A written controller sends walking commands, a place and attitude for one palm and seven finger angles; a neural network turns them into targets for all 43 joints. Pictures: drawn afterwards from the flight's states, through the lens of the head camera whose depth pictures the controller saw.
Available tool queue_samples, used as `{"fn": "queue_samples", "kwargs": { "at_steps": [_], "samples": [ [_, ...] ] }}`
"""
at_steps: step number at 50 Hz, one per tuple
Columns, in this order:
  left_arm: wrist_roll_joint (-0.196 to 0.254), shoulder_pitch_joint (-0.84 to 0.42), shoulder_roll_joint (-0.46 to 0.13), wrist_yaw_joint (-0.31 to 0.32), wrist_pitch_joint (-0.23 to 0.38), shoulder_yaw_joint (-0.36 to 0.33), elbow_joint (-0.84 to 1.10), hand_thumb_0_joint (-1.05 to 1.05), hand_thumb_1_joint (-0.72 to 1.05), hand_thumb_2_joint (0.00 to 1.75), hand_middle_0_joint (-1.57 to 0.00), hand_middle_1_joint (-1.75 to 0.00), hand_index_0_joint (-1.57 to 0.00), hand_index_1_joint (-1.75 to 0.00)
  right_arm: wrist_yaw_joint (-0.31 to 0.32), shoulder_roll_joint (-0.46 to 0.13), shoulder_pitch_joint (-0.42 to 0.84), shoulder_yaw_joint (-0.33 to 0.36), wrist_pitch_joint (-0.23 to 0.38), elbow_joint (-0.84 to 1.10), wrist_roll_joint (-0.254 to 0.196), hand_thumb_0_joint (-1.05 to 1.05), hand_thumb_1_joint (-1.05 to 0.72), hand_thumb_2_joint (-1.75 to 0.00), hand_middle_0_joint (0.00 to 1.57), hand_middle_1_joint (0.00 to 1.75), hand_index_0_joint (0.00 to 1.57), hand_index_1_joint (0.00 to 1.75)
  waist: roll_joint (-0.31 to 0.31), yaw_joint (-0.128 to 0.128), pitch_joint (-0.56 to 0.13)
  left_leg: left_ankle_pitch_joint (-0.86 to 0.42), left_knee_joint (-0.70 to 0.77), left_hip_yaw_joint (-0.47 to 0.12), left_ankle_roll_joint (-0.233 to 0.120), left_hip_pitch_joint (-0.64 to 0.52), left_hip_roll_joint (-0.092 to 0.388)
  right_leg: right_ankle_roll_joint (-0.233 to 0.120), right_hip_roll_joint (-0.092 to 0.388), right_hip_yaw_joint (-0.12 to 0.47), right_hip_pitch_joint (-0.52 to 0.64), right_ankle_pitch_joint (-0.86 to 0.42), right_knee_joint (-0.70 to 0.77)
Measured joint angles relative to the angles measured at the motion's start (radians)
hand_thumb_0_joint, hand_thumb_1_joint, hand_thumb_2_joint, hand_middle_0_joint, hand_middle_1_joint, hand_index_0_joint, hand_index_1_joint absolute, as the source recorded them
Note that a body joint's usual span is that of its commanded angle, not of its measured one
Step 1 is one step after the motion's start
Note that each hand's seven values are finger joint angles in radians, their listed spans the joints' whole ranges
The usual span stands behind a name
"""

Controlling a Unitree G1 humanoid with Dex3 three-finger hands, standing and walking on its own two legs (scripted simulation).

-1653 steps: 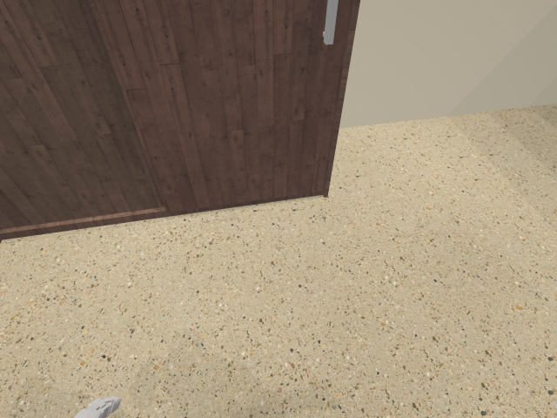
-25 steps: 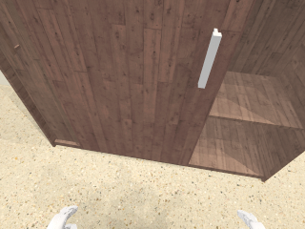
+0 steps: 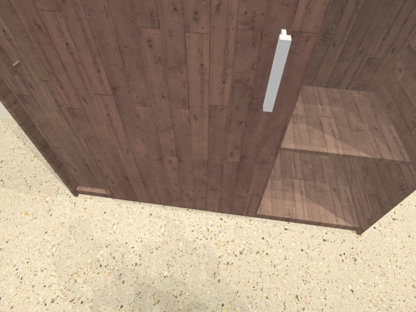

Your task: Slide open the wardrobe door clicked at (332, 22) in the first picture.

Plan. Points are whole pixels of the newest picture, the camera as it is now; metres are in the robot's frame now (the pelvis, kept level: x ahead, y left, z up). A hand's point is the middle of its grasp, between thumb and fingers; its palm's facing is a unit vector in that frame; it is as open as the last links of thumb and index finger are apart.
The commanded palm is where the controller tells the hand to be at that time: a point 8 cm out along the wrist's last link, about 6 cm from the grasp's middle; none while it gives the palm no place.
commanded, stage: let the arm hang, fingers relaxed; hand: right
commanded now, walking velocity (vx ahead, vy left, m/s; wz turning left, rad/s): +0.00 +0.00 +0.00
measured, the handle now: (275, 72) +0.64 -0.13 +0.12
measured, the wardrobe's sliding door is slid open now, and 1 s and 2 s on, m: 0.52 0.52 0.52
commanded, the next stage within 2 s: look to check the result in 0.38 s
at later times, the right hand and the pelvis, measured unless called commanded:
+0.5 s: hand out of the picture +0.04 -0.17 -0.17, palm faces +0.02 +0.98 -0.18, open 7.3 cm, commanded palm none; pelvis +0.02 +0.00 +0.00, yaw +0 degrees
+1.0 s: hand out of the picture +0.05 -0.17 -0.17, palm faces +0.01 +0.98 -0.18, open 7.4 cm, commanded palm none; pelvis +0.04 +0.00 +0.01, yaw +1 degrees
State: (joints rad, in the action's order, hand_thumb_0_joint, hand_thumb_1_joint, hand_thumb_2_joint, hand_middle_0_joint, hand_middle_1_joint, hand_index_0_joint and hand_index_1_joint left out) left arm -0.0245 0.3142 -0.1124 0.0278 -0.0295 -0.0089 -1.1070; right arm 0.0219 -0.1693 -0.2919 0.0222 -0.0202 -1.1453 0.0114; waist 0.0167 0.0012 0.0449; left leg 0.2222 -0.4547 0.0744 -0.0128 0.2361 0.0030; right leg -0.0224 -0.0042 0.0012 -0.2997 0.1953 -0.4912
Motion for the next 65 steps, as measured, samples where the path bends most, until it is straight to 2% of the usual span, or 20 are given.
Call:
{"fn": "queue_samples", "kwargs": {
  "at_steps": [8,24,65],
  "samples": [
    [-0.003,-0.033,-0.016,0.005,0.008,-0.005,-0.001,0.02,0.92,0.90,-0.21,-0.30,-0.20,-0.30,0.002,0.027,0.052,-0.002,0.013,0.027,0.003,0.00,-0.91,-0.90,0.20,0.30,0.20,0.30,-0.006,0.001,-0.013,0.005,-0.001,-0.008,0.008,-0.002,0.011,-0.006,-0.011,-0.008,0.012,-0.003,0.018],
    [0.003,-0.087,-0.047,0.005,0.018,-0.003,-0.005,0.01,0.92,0.90,-0.20,-0.30,-0.20,-0.30,0.001,0.010,0.071,-0.007,0.020,0.014,-0.001,0.00,-0.92,-0.90,0.20,0.30,0.20,0.30,-0.016,0.002,-0.003,0.007,0.035,-0.011,0.005,-0.047,0.004,0.000,-0.005,-0.011,0.055,0.005,0.046],
    [0.008,-0.095,-0.047,0.008,0.029,0.009,-0.039,0.01,0.91,0.90,-0.20,-0.30,-0.20,-0.30,0.003,-0.003,0.071,-0.011,0.028,0.001,-0.006,0.00,-0.91,-0.90,0.20,0.30,0.20,0.30,-0.023,0.001,-0.001,0.023,0.080,-0.020,0.001,-0.117,-0.002,0.008,0.000,-0.018,0.129,0.024,0.091]
  ]
}}
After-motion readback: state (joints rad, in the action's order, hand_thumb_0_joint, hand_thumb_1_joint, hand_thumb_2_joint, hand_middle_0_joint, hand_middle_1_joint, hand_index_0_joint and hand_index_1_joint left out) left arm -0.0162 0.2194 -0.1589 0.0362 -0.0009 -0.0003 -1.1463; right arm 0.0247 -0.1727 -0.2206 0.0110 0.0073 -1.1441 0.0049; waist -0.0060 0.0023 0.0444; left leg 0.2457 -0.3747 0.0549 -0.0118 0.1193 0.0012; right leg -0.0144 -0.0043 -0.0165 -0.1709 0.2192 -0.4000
